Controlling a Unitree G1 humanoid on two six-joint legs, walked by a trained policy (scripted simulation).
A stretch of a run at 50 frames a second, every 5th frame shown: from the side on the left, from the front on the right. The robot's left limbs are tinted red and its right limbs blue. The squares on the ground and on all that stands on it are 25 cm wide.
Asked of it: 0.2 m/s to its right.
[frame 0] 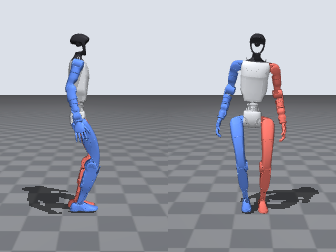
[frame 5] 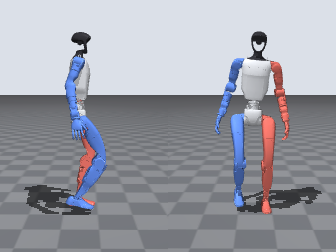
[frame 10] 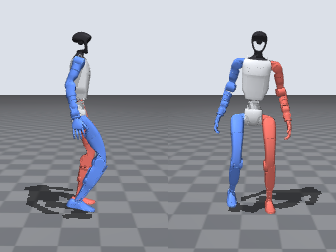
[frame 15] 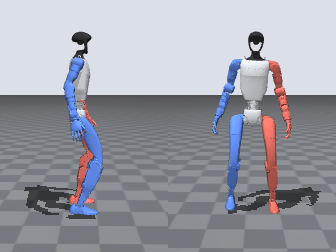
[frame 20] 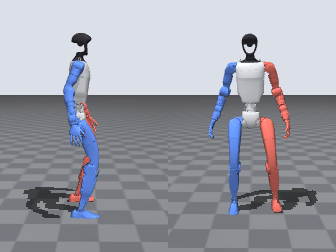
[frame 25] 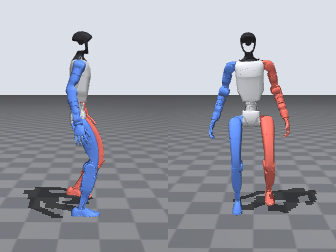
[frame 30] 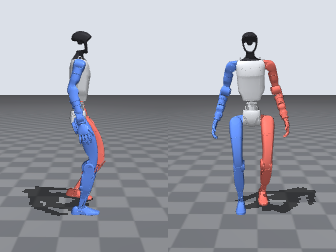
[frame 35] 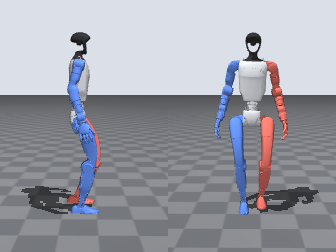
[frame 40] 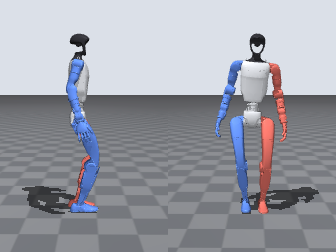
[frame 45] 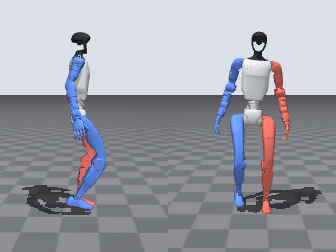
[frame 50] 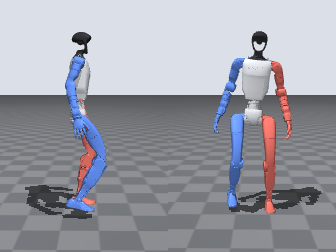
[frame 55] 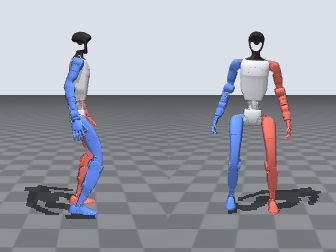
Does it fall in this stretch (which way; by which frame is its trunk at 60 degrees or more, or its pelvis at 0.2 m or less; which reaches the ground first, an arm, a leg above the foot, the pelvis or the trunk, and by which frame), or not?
no
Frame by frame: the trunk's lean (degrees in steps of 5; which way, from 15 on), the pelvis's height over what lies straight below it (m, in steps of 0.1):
0: 5, 0.8
5: 5, 0.8
10: 5, 0.8
15: 5, 0.8
20: 5, 0.8
25: 5, 0.8
30: 5, 0.8
35: 0, 0.8
40: 5, 0.8
45: 5, 0.8
50: 5, 0.8
55: 5, 0.8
